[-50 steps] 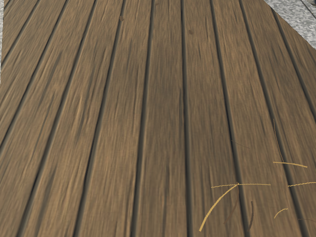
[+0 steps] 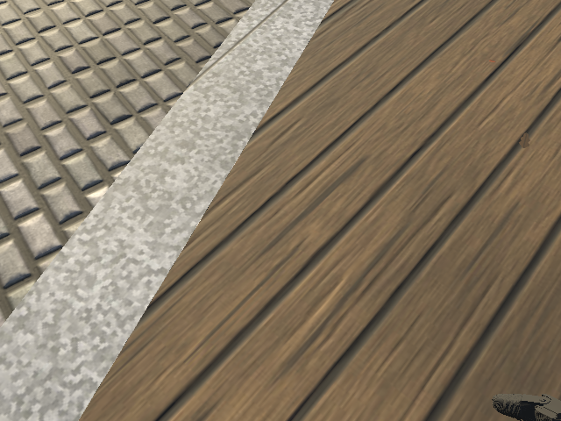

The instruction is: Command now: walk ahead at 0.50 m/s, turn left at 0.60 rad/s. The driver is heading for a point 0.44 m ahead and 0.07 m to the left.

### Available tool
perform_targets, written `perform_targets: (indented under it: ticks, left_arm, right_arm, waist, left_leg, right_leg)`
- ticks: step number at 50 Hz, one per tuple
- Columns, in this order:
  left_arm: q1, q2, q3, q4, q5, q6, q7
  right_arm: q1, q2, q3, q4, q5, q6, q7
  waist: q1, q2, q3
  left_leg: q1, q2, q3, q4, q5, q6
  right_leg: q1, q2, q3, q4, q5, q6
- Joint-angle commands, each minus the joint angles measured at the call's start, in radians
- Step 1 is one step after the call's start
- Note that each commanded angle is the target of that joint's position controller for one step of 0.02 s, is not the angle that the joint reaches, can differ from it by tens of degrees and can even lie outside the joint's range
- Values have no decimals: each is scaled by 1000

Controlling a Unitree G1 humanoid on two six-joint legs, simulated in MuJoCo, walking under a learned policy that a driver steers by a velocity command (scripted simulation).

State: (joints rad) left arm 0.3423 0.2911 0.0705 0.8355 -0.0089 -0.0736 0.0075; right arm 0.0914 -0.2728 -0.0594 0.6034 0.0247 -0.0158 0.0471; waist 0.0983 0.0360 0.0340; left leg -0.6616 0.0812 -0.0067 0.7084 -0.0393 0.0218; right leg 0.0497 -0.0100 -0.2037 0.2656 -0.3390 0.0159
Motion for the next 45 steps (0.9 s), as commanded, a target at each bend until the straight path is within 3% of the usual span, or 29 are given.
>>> perform_targets:
  ticks: [1,2,3,4,5,6,7,8,9,10,11,13,19,23,25,27,28,29,30,31,32,33,34,37,40,42,43,44,45]
  left_arm:
    - [-32,204,50,-47,-17,3,6]
    - [-35,222,56,-46,-22,8,10]
    - [-45,232,59,-48,-26,16,13]
    - [-49,212,50,-53,-26,17,17]
    - [-13,118,18,-76,21,10,14]
    - [19,52,-12,-144,24,-23,4]
    - [-94,155,10,-156,-14,-55,-11]
    - [-150,156,7,-180,-35,-69,-17]
    - [-151,140,3,-170,-16,-73,-10]
    - [-147,148,10,-162,11,-68,-3]
    - [-130,150,14,-157,17,-55,-6]
    - [-118,126,10,-155,25,-35,-6]
    - [-325,56,-20,-202,25,-28,-14]
    - [-367,82,-11,-215,21,-41,-33]
    - [-332,101,0,-209,27,-44,-38]
    - [-229,118,10,-183,45,-54,-34]
    - [-153,174,18,-187,66,-59,-30]
    - [-86,175,20,-160,67,-41,-30]
    - [-67,121,9,-151,23,-25,-37]
    - [-118,91,-1,-162,12,-13,-36]
    - [-179,65,-14,-168,21,-2,-34]
    - [-241,41,-27,-171,25,6,-33]
    - [-280,43,-29,-168,31,15,-31]
    - [-290,66,-19,-148,37,26,-24]
    - [-279,74,-18,-129,18,37,-18]
    - [-267,43,-33,-114,14,42,-19]
    - [-249,27,-41,-103,23,40,-23]
    - [-217,43,-34,-105,30,40,-27]
    - [-244,51,-33,-101,33,41,-24]
  right_arm:
    - [-86,-71,-21,-106,-2,-15,14]
    - [-42,-93,-33,-101,-7,-10,13]
    - [67,-127,-54,-76,-7,-6,10]
    - [243,-181,-86,-29,-4,-1,-3]
    - [358,-264,-108,-1,5,8,-26]
    - [302,-333,-104,-41,4,-9,-22]
    - [322,-244,-83,-42,-3,-23,-15]
    - [290,-202,-69,-29,-7,-34,-16]
    - [225,-176,-59,-33,-6,-40,-17]
    - [166,-149,-50,-42,-11,-42,-19]
    - [133,-135,-42,-53,-20,-42,-24]
    - [127,-143,-44,-43,-19,-48,-33]
    - [200,-175,-52,10,-7,-37,-63]
    - [275,-162,-48,60,-6,-21,-72]
    - [264,-148,-44,65,-12,-14,-77]
    - [231,-113,-34,54,-16,-12,-78]
    - [273,-66,-17,35,-34,-18,-76]
    - [444,-45,-4,74,-15,-19,-74]
    - [476,-127,-16,95,-12,-12,-70]
    - [370,-166,-31,89,-2,6,-74]
    - [290,-162,-31,77,-5,25,-82]
    - [243,-150,-31,64,-15,42,-87]
    - [239,-122,-27,61,-17,56,-89]
    - [264,-49,-5,88,-28,54,-93]
    - [270,-54,-6,116,-29,51,-85]
    - [237,-57,-5,112,-48,52,-79]
    - [206,-88,-7,90,-59,52,-81]
    - [172,-153,-23,92,-49,54,-85]
    - [166,-117,-19,101,-46,48,-82]
  waist:
    - [-41,-119,23]
    - [-73,-140,-14]
    - [-140,-138,-73]
    - [-230,-107,-160]
    - [-236,87,-244]
    - [-146,260,-387]
    - [-224,110,-383]
    - [-209,83,-245]
    - [-155,-21,-158]
    - [-117,-22,-123]
    - [-88,-3,-101]
    - [-70,6,-89]
    - [-138,32,-28]
    - [-166,60,-55]
    - [-143,80,-74]
    - [-83,64,-122]
    - [-78,-54,-249]
    - [-99,-303,-402]
    - [-96,-251,-439]
    - [-74,-168,-319]
    - [-79,-114,-238]
    - [-98,-104,-164]
    - [-126,-141,-120]
    - [-130,-196,-130]
    - [-136,-170,-174]
    - [-139,-142,-135]
    - [-126,-100,-105]
    - [-72,4,-49]
    - [-92,27,-25]
  left_leg:
    - [54,-48,72,-66,-90,50]
    - [132,-86,102,-71,-143,73]
    - [275,-129,124,-107,-149,104]
    - [541,-159,109,-168,-80,145]
    - [850,35,-188,-157,-24,214]
    - [1071,256,-809,-345,-269,427]
    - [1053,246,-789,-419,-346,385]
    - [935,212,-641,-419,-300,342]
    - [770,164,-525,-420,-185,303]
    - [651,127,-448,-429,-78,282]
    - [570,100,-405,-452,-12,276]
    - [481,85,-360,-474,93,288]
    - [369,-9,-231,-450,62,212]
    - [457,21,-271,-336,159,168]
    - [524,40,-314,-248,205,144]
    - [518,-28,-291,-98,257,91]
    - [393,-98,-251,115,30,40]
    - [173,-206,-184,422,-605,-39]
    - [124,-162,-225,524,-670,-62]
    - [78,-131,-209,576,-606,-83]
    - [75,-102,-173,550,-553,-92]
    - [99,-71,-155,479,-517,-97]
    - [168,-45,-130,365,-492,-96]
    - [349,-59,-53,103,-439,-96]
    - [478,-63,-34,-105,-216,-73]
    - [566,-57,-44,-232,-111,-37]
    - [576,4,-114,-261,-100,-8]
    - [467,15,-136,-255,-258,30]
    - [370,-10,-121,-278,-396,35]
  right_leg:
    - [22,-272,58,18,734,-133]
    - [34,-270,38,104,917,-123]
    - [18,-254,12,259,1038,-108]
    - [-104,-218,-12,483,985,-76]
    - [-411,-150,-5,817,339,-32]
    - [-766,59,171,1129,-270,12]
    - [-875,3,315,1172,-200,-2]
    - [-910,-36,295,1120,-113,-20]
    - [-852,-80,295,1024,-38,-20]
    - [-780,-106,296,938,3,-11]
    - [-721,-118,297,906,30,-3]
    - [-681,-112,276,839,54,27]
    - [-597,-32,245,403,396,61]
    - [-523,11,252,276,464,28]
    - [-495,13,262,239,405,-8]
    - [-320,-10,242,153,577,-56]
    - [-63,-173,376,241,965,-127]
    - [206,-397,667,247,1108,-329]
    - [185,-414,794,199,828,-345]
    - [84,-364,720,161,614,-305]
    - [-32,-315,647,124,479,-268]
    - [-156,-279,589,87,392,-247]
    - [-262,-234,527,50,336,-218]
    - [-349,-164,399,37,416,-213]
    - [-344,-175,391,53,285,-218]
    - [-423,-137,379,43,19,-151]
    - [-466,-110,363,58,-110,-98]
    - [-453,-42,298,71,-139,-56]
    - [-384,-21,263,110,-86,-33]
